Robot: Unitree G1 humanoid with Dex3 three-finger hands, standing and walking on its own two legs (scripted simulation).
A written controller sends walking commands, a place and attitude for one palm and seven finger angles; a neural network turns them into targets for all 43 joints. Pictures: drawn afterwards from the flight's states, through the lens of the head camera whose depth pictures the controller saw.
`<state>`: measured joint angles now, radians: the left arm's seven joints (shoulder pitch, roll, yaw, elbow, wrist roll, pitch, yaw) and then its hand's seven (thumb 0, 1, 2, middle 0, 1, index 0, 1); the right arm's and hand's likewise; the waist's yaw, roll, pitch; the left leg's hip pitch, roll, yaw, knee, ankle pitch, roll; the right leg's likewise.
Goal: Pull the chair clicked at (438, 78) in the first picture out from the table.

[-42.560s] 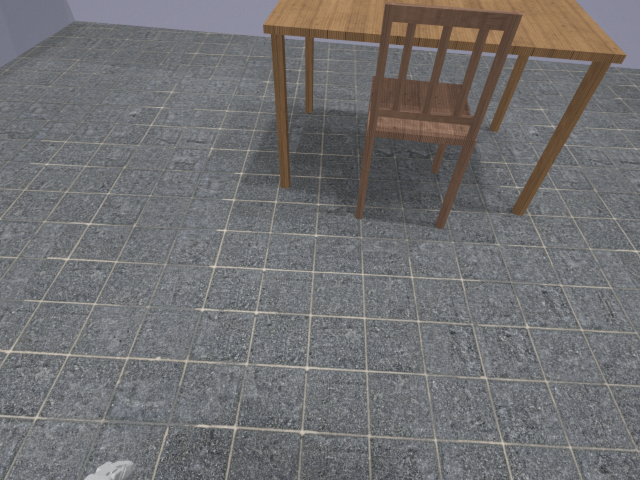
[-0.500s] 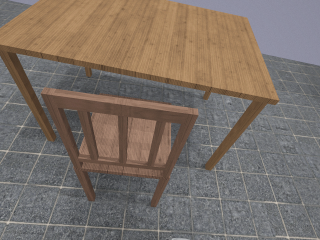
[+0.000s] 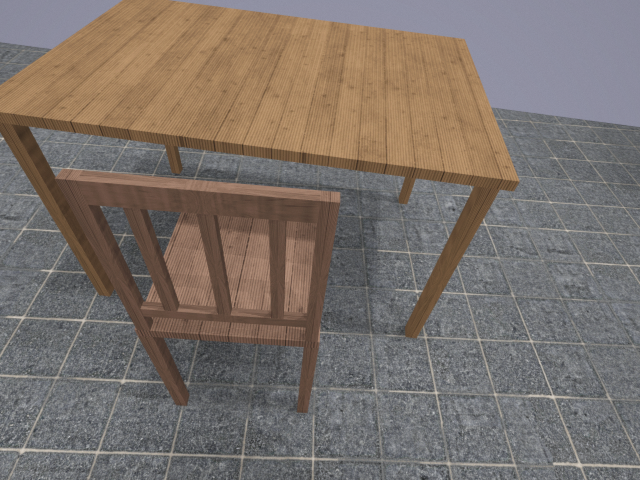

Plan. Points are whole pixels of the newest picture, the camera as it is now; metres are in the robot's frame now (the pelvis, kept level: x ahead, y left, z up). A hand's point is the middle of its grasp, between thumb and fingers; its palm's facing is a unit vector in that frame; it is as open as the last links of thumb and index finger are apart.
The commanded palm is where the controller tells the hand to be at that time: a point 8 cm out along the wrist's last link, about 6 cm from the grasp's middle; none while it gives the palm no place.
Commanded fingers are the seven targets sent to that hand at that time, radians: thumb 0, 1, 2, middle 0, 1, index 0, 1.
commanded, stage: come to a stop and stand still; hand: left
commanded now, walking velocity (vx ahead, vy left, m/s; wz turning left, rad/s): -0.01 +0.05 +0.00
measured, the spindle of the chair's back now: (217, 268) +0.46 +0.20 -0.07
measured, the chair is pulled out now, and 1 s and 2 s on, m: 0.17 0.17 0.17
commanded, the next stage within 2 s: look again from close up in 0.56 s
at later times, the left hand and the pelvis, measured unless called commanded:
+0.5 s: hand out of the picture +0.00 +0.21 -0.18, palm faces +0.03 -0.98 -0.21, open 7.4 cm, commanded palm none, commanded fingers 0.00 0.90 0.90 -0.20 -0.30 -0.20 -0.30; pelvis +0.00 +0.02 +0.00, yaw +2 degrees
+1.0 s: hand out of the picture -0.02 +0.18 -0.17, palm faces +0.02 -0.98 -0.18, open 7.4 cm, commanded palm none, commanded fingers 0.00 0.90 0.90 -0.20 -0.30 -0.20 -0.30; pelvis -0.01 +0.01 +0.01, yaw +2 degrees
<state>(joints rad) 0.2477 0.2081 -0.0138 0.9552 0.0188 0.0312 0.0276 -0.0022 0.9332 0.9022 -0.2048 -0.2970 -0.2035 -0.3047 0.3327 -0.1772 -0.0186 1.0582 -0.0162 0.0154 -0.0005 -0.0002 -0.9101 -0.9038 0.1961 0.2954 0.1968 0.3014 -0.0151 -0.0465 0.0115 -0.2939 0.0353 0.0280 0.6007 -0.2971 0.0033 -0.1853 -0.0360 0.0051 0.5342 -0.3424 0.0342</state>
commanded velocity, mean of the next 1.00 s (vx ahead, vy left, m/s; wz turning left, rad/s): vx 0.00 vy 0.00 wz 0.00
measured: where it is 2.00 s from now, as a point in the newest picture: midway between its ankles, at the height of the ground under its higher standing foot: outside the picture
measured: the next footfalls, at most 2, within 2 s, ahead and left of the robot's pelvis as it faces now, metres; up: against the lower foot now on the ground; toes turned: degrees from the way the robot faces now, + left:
none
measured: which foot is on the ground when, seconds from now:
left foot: down 0.00-1.00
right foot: down 0.00-1.00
